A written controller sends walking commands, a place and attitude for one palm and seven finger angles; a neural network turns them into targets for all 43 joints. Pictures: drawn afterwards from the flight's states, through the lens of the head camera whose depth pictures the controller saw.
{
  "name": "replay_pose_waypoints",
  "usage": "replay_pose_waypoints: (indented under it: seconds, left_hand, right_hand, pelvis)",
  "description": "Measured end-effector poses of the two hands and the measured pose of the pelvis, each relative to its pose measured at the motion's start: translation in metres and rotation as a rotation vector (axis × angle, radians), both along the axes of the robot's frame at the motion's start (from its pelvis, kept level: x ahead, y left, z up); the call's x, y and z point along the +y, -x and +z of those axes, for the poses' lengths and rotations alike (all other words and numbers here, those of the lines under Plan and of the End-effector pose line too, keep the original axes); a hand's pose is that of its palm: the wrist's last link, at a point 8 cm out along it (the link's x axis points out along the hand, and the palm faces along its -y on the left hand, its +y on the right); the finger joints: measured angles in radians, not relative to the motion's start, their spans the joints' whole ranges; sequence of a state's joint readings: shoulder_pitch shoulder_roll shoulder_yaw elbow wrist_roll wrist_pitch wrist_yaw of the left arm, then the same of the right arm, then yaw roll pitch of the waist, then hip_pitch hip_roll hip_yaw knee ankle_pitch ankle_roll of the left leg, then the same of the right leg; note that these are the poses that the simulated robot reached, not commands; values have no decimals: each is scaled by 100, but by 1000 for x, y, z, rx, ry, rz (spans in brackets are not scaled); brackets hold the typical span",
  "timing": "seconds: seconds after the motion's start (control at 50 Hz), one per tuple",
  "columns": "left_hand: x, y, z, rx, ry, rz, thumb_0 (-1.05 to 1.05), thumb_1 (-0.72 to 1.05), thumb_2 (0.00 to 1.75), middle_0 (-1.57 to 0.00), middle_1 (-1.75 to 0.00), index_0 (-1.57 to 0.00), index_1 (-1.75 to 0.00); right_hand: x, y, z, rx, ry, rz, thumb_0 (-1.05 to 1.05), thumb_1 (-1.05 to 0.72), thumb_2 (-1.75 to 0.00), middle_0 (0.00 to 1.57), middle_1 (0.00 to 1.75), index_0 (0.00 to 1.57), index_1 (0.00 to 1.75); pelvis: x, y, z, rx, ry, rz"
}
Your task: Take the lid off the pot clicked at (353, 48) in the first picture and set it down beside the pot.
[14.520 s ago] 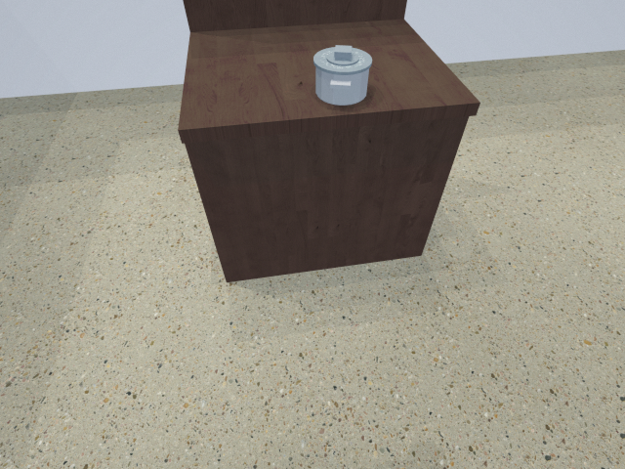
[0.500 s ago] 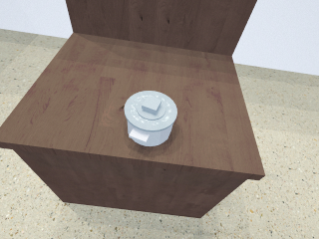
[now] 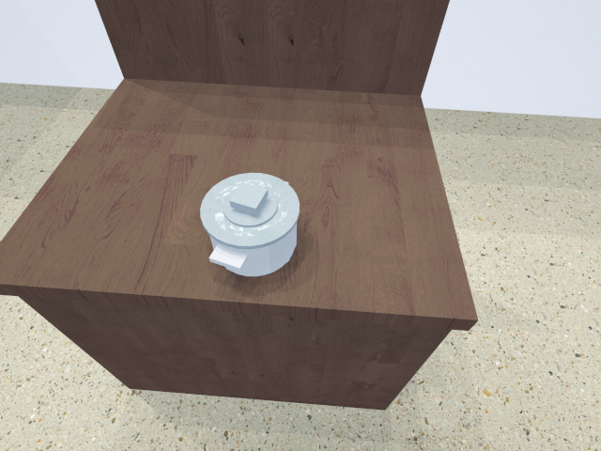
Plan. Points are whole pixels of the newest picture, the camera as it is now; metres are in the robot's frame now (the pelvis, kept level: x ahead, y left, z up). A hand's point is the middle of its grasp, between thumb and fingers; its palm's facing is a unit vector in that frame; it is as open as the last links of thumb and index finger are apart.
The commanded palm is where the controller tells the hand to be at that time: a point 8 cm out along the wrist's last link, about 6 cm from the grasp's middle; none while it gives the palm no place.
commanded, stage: come to a stop and stand still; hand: left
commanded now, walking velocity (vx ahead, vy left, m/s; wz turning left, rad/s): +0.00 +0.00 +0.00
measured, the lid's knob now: (249, 198) +0.46 +0.10 +0.06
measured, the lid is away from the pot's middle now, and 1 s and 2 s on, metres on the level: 0.00 0.00 0.00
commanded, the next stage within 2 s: look again from close up in 0.26 s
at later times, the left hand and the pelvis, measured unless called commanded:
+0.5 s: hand out of the picture -0.05 +0.15 -0.18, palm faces +0.04 -0.98 -0.17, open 7.4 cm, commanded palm none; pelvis -0.02 +0.00 +0.00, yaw +1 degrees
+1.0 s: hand out of the picture -0.06 +0.20 -0.18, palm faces +0.05 -0.98 -0.19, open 7.4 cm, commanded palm none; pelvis -0.04 +0.03 +0.00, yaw +1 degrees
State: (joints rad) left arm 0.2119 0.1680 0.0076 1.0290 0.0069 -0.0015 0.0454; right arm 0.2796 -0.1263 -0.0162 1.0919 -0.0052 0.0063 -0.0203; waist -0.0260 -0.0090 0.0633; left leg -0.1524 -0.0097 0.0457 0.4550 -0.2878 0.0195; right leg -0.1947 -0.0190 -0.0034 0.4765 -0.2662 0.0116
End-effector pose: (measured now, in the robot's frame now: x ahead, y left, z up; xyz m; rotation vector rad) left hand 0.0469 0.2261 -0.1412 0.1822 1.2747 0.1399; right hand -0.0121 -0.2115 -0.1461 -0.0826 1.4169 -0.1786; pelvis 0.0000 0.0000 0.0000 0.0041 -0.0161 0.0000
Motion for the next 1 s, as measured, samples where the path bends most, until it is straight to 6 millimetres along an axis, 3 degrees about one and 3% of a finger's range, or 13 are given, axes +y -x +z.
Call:
replay_pose_waypoints:
  seconds: [0.18,0.4,0.6,0.78,1.0]
  left_hand:
    - [-17,43,-2,73,19,40,0,93,90,-20,-30,-20,-29]
    - [-35,87,-7,149,58,66,0,91,90,-20,-30,-20,-29]
    - [-7,97,-14,90,40,62,0,91,90,-20,-30,-20,-29]
    - [20,96,-14,43,26,49,0,91,90,-20,-30,-20,-29]
    - [24,115,-12,95,28,66,0,91,90,-20,-30,-20,-29]
  right_hand:
    - [-11,3,2,9,-1,25,1,-91,-89,19,30,20,30]
    - [-15,3,2,-2,13,50,1,-92,-89,19,30,20,30]
    - [-8,-5,1,-130,45,52,1,-93,-89,19,30,20,30]
    - [7,10,6,-135,51,71,1,-93,-89,19,30,20,30]
    - [17,22,5,-86,33,67,1,-92,-89,20,30,20,30]
  pelvis:
    - [-13,1,2,-4,3,5]
    - [-12,9,1,-4,18,7]
    - [7,29,-6,-35,15,16]
    - [22,44,-6,-23,15,18]
    - [27,43,-4,-15,13,22]
